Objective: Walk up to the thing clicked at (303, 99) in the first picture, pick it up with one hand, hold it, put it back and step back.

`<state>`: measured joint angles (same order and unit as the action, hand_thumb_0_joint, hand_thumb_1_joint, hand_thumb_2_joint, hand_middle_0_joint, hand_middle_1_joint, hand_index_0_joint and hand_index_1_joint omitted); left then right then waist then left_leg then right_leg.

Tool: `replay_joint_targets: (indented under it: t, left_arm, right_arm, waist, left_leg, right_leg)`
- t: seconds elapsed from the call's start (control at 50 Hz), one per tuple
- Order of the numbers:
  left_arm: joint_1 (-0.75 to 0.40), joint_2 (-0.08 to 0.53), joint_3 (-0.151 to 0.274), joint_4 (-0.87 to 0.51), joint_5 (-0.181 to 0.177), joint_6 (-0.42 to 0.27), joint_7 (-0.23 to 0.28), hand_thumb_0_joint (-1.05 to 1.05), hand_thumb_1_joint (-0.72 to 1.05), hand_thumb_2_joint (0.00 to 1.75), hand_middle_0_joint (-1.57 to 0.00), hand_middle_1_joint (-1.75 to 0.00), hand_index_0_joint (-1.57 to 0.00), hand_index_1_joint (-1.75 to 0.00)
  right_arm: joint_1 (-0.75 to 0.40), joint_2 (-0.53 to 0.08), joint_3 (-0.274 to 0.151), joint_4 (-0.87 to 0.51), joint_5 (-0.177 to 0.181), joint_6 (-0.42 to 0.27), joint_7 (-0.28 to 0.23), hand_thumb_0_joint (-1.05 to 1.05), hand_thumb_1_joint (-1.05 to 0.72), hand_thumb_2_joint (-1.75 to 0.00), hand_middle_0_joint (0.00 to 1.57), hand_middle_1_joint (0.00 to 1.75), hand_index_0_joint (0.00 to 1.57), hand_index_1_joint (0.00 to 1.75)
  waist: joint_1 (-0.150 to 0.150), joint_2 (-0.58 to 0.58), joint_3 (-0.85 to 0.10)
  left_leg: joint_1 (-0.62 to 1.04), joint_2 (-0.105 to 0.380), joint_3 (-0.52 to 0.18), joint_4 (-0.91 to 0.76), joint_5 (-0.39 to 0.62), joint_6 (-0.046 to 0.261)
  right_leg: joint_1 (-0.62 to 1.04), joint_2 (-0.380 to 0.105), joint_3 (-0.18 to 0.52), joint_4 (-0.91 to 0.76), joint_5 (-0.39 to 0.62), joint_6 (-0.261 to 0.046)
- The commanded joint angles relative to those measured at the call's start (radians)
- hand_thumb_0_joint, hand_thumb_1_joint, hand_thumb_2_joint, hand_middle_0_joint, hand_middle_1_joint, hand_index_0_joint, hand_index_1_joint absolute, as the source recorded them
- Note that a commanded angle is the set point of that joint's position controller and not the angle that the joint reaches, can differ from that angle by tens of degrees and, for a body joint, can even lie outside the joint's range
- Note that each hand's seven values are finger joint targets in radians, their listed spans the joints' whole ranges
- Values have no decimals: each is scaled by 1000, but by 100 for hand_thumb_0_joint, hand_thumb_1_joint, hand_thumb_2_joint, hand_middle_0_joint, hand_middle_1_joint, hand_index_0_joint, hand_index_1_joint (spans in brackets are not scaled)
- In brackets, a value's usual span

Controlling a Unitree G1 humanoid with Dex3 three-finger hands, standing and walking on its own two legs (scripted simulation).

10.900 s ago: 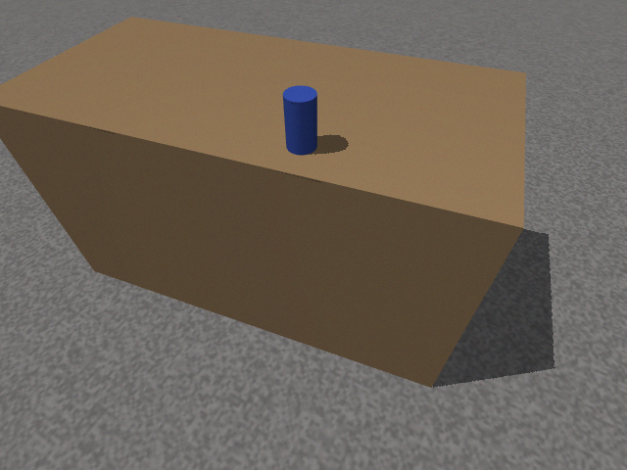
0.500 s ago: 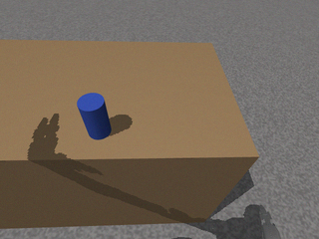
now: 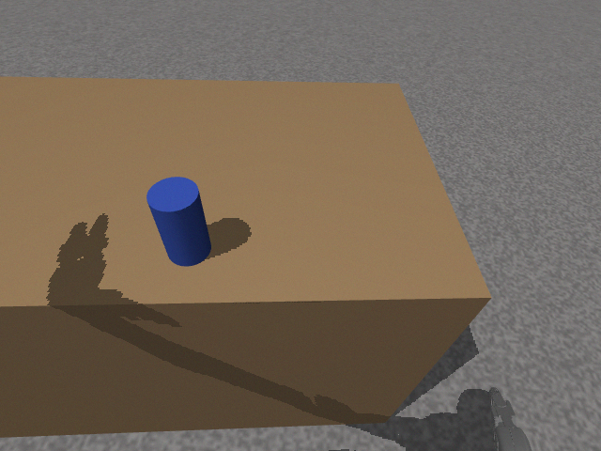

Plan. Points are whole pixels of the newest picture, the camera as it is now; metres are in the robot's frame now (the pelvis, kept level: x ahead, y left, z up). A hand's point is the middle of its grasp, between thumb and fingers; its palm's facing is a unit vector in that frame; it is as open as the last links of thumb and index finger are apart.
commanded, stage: go down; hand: left
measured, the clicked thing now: (182, 223) +0.45 +0.19 +0.05
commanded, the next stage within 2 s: approach in 0.34 s
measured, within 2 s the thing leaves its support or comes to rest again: neither
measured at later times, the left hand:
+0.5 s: hand out of the picture +0.34 +0.38 +0.16, palm faces +0.19 -0.98 -0.03, open 17.3 cm
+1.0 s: hand (125, 251) +0.40 +0.27 +0.04, palm faces +0.10 -0.99 +0.05, open 17.5 cm
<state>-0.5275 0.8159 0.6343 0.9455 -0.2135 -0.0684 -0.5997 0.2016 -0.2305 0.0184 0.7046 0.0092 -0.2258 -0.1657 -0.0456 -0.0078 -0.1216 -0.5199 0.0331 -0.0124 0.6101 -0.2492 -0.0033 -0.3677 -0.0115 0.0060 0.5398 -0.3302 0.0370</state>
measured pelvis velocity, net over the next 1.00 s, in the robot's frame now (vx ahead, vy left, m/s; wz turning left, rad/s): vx -0.02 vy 0.00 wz -0.02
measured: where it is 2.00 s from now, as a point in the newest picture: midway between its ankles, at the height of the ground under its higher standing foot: outside the picture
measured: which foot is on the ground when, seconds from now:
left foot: down 0.00-1.00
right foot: down 0.00-1.00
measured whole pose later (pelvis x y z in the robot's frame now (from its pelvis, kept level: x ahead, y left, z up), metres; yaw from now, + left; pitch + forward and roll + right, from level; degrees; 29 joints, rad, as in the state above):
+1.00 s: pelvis -0.02 +0.00 -0.03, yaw -1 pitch +13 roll -3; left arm -0.53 0.52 0.49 0.92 -0.21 -0.30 -0.38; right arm 0.26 -0.24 -0.02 0.47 -0.02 -0.18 -0.08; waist -0.11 -0.03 -0.09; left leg -0.73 0.05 -0.02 0.83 -0.32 -0.01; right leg -0.59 0.01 0.01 0.77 -0.42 0.03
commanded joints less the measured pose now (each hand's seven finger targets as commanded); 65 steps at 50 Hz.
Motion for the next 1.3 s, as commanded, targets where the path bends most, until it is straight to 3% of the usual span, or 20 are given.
replay_joint_targets:
  t: [0.0, 0.1, 0.22, 0.28, 0.4, 0.46, 0.48, 0.52, 0.56, 0.68, 0.82, 0.84, 0.92, 1.0, 1.04, 1.1, 1.12, 1.16, 1.22, 1.28]
  left_arm:
    - [-281, 381, 46, -195, -33, -53, 4, 0, -51, 5, -5, -5, -5, -5]
    - [-290, 379, 58, -230, -56, -63, -16, 0, -53, 5, -4, -5, -5, -5]
    - [-397, 450, 79, -309, -39, -60, -6, 0, -49, 5, -5, -5, -5, -4]
    - [-296, 371, 39, -145, -30, -38, 2, 0, -48, 5, -4, -5, -5, -4]
    - [-292, 364, 35, -169, -44, -58, -18, 0, -51, 5, -5, -5, -5, -5]
    - [-332, 417, 63, -229, -41, -66, -10, 0, -49, 4, -5, -5, -4, -6]
    - [-334, 400, 53, -264, -41, -63, -4, 0, -47, 6, -4, -6, -4, -6]
    - [-281, 367, 43, -186, -40, -54, 9, 0, -48, 5, -5, -5, -4, -6]
    - [-314, 288, -13, -202, -44, -58, 14, 0, -50, 6, -5, -6, -4, -7]
    - [-330, 147, -98, -172, -46, -107, 28, 0, -49, 5, -4, -4, -4, -5]
    - [-371, 120, -76, -235, -46, -222, 129, 0, -54, 5, -5, -6, -5, -6]
    - [-349, 78, -91, -178, -44, -233, 145, 0, -58, 5, -5, -6, -6, -7]
    - [-388, 28, -107, -253, -23, -301, 223, 0, -58, 2, -5, -6, -7, -5]
    - [-413, 25, -103, -327, 1, -326, 316, 0, -56, 2, -6, -6, -7, -6]
    - [-381, -164, -220, -257, 10, -306, 345, 0, -56, 3, -6, -6, -7, -5]
    - [-347, -120, -183, -292, 10, -298, 406, 0, -59, 1, -7, -4, -7, -4]
    - [-345, -71, -154, -324, 16, -302, 424, 0, -57, 2, -6, -4, -7, -4]
    - [-307, -187, -230, -305, 19, -296, 425, 0, -58, 1, -7, -5, -8, -4]
    - [-320, -122, -191, -409, 26, -298, 438, 0, -59, 0, -7, -4, -8, -3]
    - [-297, -170, -216, -398, 24, -287, 435, 0, -60, 0, -6, -5, -8, -3]
  right_arm:
    - [-68, -189, -74, -160, 3, -48, -21, 0, 53, -5, 5, 5, 5, 5]
    - [-43, -129, -21, -151, 6, -43, -17, 0, 53, -5, 5, 5, 5, 5]
    - [-72, -175, -52, -156, 1, -48, -28, 0, 53, -5, 5, 5, 5, 5]
    - [-36, -163, -52, -107, 2, -41, -24, 0, 52, -6, 5, 5, 5, 5]
    - [-9, -145, -24, -149, 2, -44, -15, 0, 53, -5, 5, 5, 5, 5]
    - [-23, -157, -32, -200, -1, -46, -17, 0, 55, -5, 5, 5, 5, 5]
    - [-32, -129, 0, -201, 0, -43, -14, 0, 56, -5, 5, 5, 5, 5]
    - [8, -153, -37, -135, 0, -36, -20, 0, 55, -5, 5, 5, 5, 5]
    - [-74, -158, -27, -214, 0, -49, -17, 0, 55, -5, 5, 5, 5, 5]
    - [-39, -145, -28, -185, -8, -50, -5, 0, 56, -5, 5, 5, 5, 5]
    - [51, -195, -94, -263, -21, -23, 32, 0, 56, -4, 5, 5, 5, 5]
    - [49, -190, -96, -302, -22, -18, 42, 0, 55, -5, 5, 5, 5, 5]
    - [22, -168, -96, -400, -28, -1, 76, 0, 56, -4, 5, 5, 5, 5]
    - [22, -204, -146, -448, -37, 30, 99, 0, 54, -5, 5, 5, 5, 5]
    - [16, -162, -124, -511, -37, 41, 112, 0, 55, -5, 5, 5, 5, 5]
    - [75, -156, -111, -521, -33, 66, 117, 0, 54, -5, 5, 5, 5, 5]
    - [92, -177, -138, -519, -30, 75, 119, 0, 54, -5, 5, 5, 5, 5]
    - [115, -153, -126, -552, -30, 87, 127, 0, 54, -5, 5, 5, 5, 5]
    - [149, -158, -133, -557, -21, 103, 131, 0, 54, -5, 5, 5, 5, 5]
    - [160, -168, -155, -584, -16, 118, 134, 0, 53, -5, 5, 5, 5, 5]
  waist:
    - [11, 140, -224]
    - [25, 152, -264]
    - [21, 216, -314]
    - [1, 150, -201]
    - [8, 155, -240]
    - [18, 170, -291]
    - [36, 178, -305]
    - [15, 158, -242]
    - [-1, 142, -237]
    - [-33, 138, -231]
    - [-51, 140, -287]
    - [-63, 124, -304]
    - [-40, 174, -343]
    - [-15, 249, -419]
    - [-45, 184, -376]
    - [-19, 128, -390]
    - [-13, 129, -399]
    - [-36, 109, -405]
    - [-23, 94, -417]
    - [-40, 72, -364]
  left_leg:
    - [339, -14, -4, -54, 215, 24]
    - [341, -21, 0, -39, 258, 32]
    - [399, -17, -6, -32, 282, 23]
    - [335, -15, -7, -48, 184, 27]
    - [333, -18, -2, -31, 211, 30]
    - [350, -19, -2, -21, 241, 29]
    - [355, -19, -3, -26, 262, 29]
    - [333, -20, 1, -26, 223, 32]
    - [330, -17, 1, -31, 175, 28]
    - [332, -1, -14, 6, 182, 28]
    - [298, 7, -19, 95, 207, 25]
    - [293, 8, -22, 116, 199, 25]
    - [243, 12, -23, 168, 187, 14]
    - [243, 16, -25, 190, 171, -2]
    - [220, 27, -31, 182, 137, -3]
    - [149, 16, -14, 201, 146, 15]
    - [138, 12, -8, 206, 157, 16]
    - [154, 15, -5, 216, 206, 20]
    - [143, 11, 3, 229, 266, 25]
    - [138, 13, 0, 224, 253, 26]
  right_leg:
    - [-101, 32, -51, -72, 196, -38]
    - [-69, 27, -49, -61, 238, -32]
    - [-84, 27, -47, -57, 244, -36]
    - [-125, 31, -45, -67, 166, -36]
    - [-114, 29, -48, -53, 195, -33]
    - [-93, 26, -46, -49, 218, -32]
    - [-75, 27, -49, -47, 231, -35]
    - [-113, 27, -44, -52, 201, -31]
    - [-131, 29, -42, -47, 162, -33]
    - [-217, 34, -51, -8, 152, -33]
    - [-289, 38, -53, 75, 159, -37]
    - [-300, 36, -50, 84, 154, -36]
    - [-305, 35, -46, 143, 139, -42]
    - [-301, 36, -40, 181, 113, -51]
    - [-326, 46, -47, 181, 91, -50]
    - [-259, 43, -36, 186, 140, -39]
    - [-241, 41, -32, 196, 158, -38]
    - [-247, 44, -34, 207, 207, -34]
    - [-214, 43, -28, 228, 288, -28]
    - [-239, 46, -30, 232, 274, -28]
